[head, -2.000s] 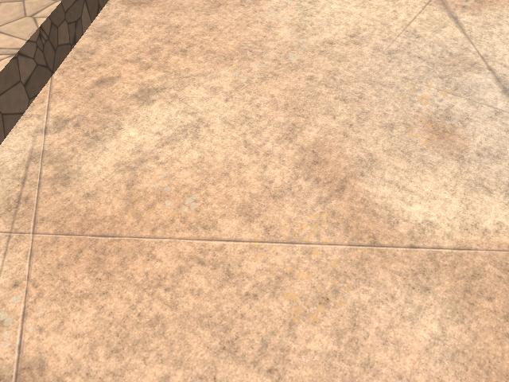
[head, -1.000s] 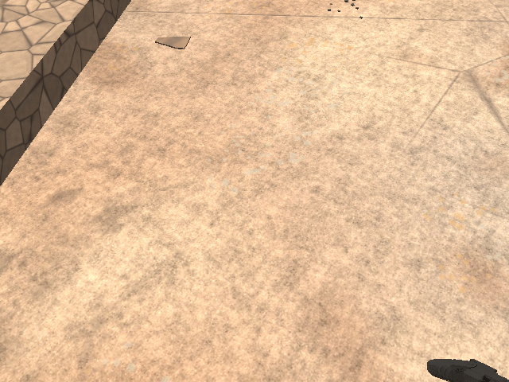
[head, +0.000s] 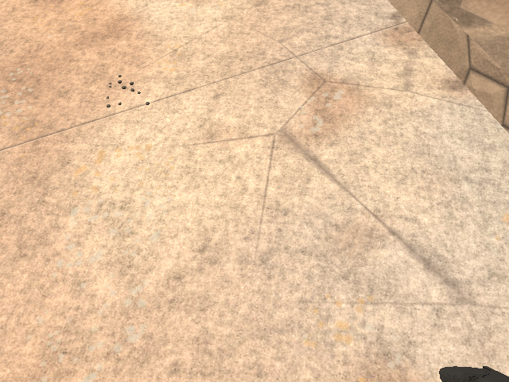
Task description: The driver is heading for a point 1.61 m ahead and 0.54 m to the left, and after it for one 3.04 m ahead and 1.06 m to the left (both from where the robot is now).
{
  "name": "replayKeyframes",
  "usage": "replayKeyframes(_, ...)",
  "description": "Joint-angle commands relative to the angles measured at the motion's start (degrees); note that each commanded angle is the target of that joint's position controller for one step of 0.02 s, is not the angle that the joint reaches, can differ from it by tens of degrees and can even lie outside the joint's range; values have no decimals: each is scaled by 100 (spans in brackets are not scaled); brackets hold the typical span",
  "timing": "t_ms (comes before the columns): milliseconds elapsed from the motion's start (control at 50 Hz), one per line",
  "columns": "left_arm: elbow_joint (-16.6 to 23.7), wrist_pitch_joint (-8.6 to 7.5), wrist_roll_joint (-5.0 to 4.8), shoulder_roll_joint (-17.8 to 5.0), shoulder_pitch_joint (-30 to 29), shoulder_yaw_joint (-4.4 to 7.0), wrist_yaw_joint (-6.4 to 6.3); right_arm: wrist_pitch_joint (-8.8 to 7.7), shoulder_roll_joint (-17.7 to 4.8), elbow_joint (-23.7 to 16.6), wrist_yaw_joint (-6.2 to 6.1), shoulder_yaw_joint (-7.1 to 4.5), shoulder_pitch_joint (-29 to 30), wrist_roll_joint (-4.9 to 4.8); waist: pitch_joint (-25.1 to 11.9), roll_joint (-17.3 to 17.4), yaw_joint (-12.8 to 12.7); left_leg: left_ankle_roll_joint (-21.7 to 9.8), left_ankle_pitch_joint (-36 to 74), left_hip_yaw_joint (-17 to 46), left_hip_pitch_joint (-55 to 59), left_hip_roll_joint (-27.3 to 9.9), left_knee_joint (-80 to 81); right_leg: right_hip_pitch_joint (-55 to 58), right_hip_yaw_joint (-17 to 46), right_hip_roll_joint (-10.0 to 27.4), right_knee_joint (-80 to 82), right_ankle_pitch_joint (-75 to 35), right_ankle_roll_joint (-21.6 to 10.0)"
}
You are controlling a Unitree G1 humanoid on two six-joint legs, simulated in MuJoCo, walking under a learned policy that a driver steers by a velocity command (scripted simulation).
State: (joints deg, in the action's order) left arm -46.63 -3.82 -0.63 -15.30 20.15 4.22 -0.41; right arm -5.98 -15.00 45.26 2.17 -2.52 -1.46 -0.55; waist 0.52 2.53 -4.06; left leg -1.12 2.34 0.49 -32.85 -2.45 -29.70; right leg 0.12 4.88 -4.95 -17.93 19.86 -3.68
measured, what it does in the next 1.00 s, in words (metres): walks ahead, turning left: left foot, then right foot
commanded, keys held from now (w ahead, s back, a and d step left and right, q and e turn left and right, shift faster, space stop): w+q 0.86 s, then w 0.14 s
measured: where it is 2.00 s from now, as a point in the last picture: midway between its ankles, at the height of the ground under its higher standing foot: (175, 192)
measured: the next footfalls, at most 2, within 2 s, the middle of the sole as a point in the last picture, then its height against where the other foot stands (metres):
left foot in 0.06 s outside the picture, level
right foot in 0.56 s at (306, 369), level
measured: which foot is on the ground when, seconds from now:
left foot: up 0.00-0.04, down 0.06-0.56, up 0.58-1.00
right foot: down 0.00-0.06, up 0.08-0.54, down 0.56-1.00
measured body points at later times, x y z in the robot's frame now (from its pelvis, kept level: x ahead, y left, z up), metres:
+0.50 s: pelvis +0.28 +0.04 +0.01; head +0.31 +0.06 +0.45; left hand +0.47 +0.32 -0.07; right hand +0.35 -0.24 -0.11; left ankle +0.18 +0.12 -0.74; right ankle +0.48 -0.07 -0.71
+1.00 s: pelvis +0.53 +0.11 +0.00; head +0.56 +0.14 +0.45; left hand +0.39 +0.37 -0.12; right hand +0.84 +0.03 -0.08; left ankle +0.60 +0.32 -0.70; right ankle +0.48 -0.05 -0.74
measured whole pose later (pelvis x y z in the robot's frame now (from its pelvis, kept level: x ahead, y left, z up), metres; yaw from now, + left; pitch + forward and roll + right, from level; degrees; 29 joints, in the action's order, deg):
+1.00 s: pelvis +0.53 +0.11 +0.00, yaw +31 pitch +2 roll -2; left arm -48.6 -4.7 -1.0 -17.0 20.0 4.4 0.5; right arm -1.7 -16.0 36.1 2.5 -3.0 -4.9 -1.2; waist 1.9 2.3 -5.8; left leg -1.6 -3.2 1.5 -36.6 -4.7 -38.2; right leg 3.0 -10.4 0.2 -13.7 18.4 1.0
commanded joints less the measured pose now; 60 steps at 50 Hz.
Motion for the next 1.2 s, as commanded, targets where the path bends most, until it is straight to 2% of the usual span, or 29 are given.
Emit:
replayKeyframes(20,124,19,19,-978,175,246,-59,-126,-684,-473,76,-159,367,-40,78,-869,130,-337,-652,-148,-1,105,112,466,577,1801,-195,-3767,-643)
replayKeyframes(60,202,63,52,-930,-41,196,-87,-104,-1030,-99,50,-341,-987,-2,-858,-708,823,-703,-334,-214,2008,286,147,79,41,1355,-1824,-5207,-363)
replayKeyframes(80,335,37,184,-714,161,97,-110,-80,-1421,9,36,-432,-1860,34,-1642,98,990,-1217,-78,1297,3766,-752,-8,-1260,-249,936,-3624,-3474,-106)
replayKeyframes(100,358,-89,134,-232,722,-38,-33,-45,-1588,141,90,-476,-2157,-21,-2041,1578,694,-2032,-1416,3991,5362,-1683,816,-3463,-226,6,-5285,872,292)
replayKeyframes(120,409,-212,16,-690,264,7,9,-20,-1122,108,89,-357,-2080,-144,-1690,951,928,-1817,-2499,4300,5360,-1605,1236,-4235,312,290,-5766,1101,214)
replayKeyframes(140,594,-299,-97,-866,-370,48,46,9,-948,-22,51,-308,-1673,-103,-894,489,943,-1592,-2303,3573,4624,-1442,1340,-4541,236,531,-5675,565,167)
replayKeyframes(180,704,-372,79,-800,-772,61,16,46,-837,-188,13,-259,-1233,7,-306,-265,660,-1481,-1096,2704,3312,-1071,1502,-4145,103,869,-4932,-49,204)
replayKeyframes(260,802,-230,152,-592,-678,61,-36,59,-869,-261,-88,-257,-1249,-10,-259,103,367,-1533,-80,2042,2473,-736,1788,-3605,-46,977,-3884,-289,473)
replayKeyframes(380,1134,-248,109,-342,-1854,-38,-4,183,-1036,-193,-268,-333,-1759,-97,-43,191,744,-1130,-179,1498,1941,-284,1729,-3148,-146,631,-1741,-2268,687)
replayKeyframes(480,1333,-369,15,-515,-2404,4,126,320,-997,-149,-326,-337,-2154,-124,-27,285,865,-1020,-519,2136,2487,-479,1163,-2810,-21,394,-925,-2102,602)
replayKeyframes(540,1184,-449,4,-762,-1726,129,113,366,-963,-264,-340,-346,-1932,-103,-245,482,410,-818,-93,2370,2571,-409,486,-1774,-106,402,-476,-1731,303)
replayKeyframes(560,1077,-471,82,-966,-1058,214,68,347,-752,-364,-315,-273,-1821,-62,-792,369,73,-640,14,2117,2208,-135,-402,-593,156,819,-594,-1747,31)
replayKeyframes(580,991,-443,131,-1340,-80,303,9,319,-420,-520,-310,-156,-1866,67,-1663,-407,-259,-402,-1270,1495,1336,324,-2067,968,1223,1886,-742,-1580,-339)
replayKeyframes(600,768,-348,144,-1595,159,363,67,264,-237,-677,-297,-80,-2709,-133,-2106,-2403,204,-149,-3791,967,-594,817,-3575,2272,3764,2986,-251,-385,-1192)
replayKeyframes(620,894,-315,57,-981,-62,237,82,280,-860,-490,-315,-195,-2557,-201,-1485,-1529,71,-74,-3502,1075,-1185,301,-4223,1810,3729,2883,-46,624,-1028)
replayKeyframes(640,925,-283,45,-690,-280,153,61,316,-1089,-571,-303,-269,-1940,-150,-778,-958,-63,-27,-2939,919,-1283,144,-4327,1100,2760,2595,40,394,-784)
replayKeyframes(660,925,-257,90,-635,-539,107,69,343,-994,-623,-301,-272,-1688,-97,-404,-556,59,32,-2533,770,-1083,-36,-4226,412,2102,2341,188,-313,-682)
replayKeyframes(720,792,-273,132,-504,-813,67,77,408,-681,-762,-211,-270,-1577,-121,-26,-869,331,88,-2067,621,-666,-368,-3768,-571,977,1931,635,-1228,-643)
replayKeyframes(780,640,-328,89,-695,-781,140,75,463,-510,-952,-184,-226,-1311,-83,58,-739,359,195,-1681,547,-876,-470,-3324,-674,393,1995,899,-1830,-798)
replayKeyframes(900,359,-244,51,-961,-537,192,45,360,-323,-1183,-24,-111,-437,-59,190,-515,64,118,-172,200,-540,-341,-1475,-499,-735,1814,924,-2474,-619)
replayKeyframes(980,82,-140,-90,-1169,-136,234,81,320,-365,-1449,63,-89,126,-77,397,-562,-33,-116,-579,-30,-382,-141,-679,24,-830,2069,805,-2663,-568)
replayKeyframes(1020,-11,-68,-143,-1302,-120,260,68,316,-519,-1508,83,-150,56,-43,291,-699,160,-313,-1117,-217,-6,68,-411,337,-908,2172,366,-3856,-483)
replayKeyframes(1060,-66,0,-150,-1315,-182,221,19,329,-903,-1183,36,-376,-1165,-10,-485,-720,903,-601,-822,-515,1938,496,68,55,-1312,1916,-1177,-5362,-223)
replayKeyframes(1080,5,-24,-37,-1103,-134,114,-14,369,-1286,-964,-51,-537,-2074,-12,-1085,-468,1289,-810,-481,146,3644,59,-152,-1079,-1436,1691,-2589,-4263,14)
replayKeyframes(1100,262,-130,115,-383,436,-147,53,370,-1947,-909,-106,-631,-2358,28,-1864,1048,885,-1786,-1273,3131,5638,-1592,173,-3487,-1320,753,-4899,-14,418)
replayKeyframes(1120,121,-273,-11,-736,202,-85,103,339,-1515,-976,-91,-496,-2501,0,-2547,732,1140,-2021,-1422,4401,5757,-1998,909,-3982,-147,545,-5766,1434,392)
replayKeyframes(1140,291,-310,-239,-1041,-305,16,139,293,-1243,-909,-64,-390,-2224,48,-1653,471,1153,-1728,-1097,3343,5156,-1817,960,-4463,-59,824,-5972,1125,323)
replayKeyframes(1180,317,-290,-124,-909,-653,-9,91,230,-874,-866,-57,-286,-1564,55,-670,87,774,-1370,-247,1943,3583,-1350,1151,-4217,-169,1246,-5249,287,293)
replayKeyframes(1200,258,-204,-91,-904,-512,22,90,188,-693,-880,-47,-233,-1344,97,-517,208,556,-1283,-17,1554,3037,-1194,1363,-3825,-99,1382,-5043,12,304)
Over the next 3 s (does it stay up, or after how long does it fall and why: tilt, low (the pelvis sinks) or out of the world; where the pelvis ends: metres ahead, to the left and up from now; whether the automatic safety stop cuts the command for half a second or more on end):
stays up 1.58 0.44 0.01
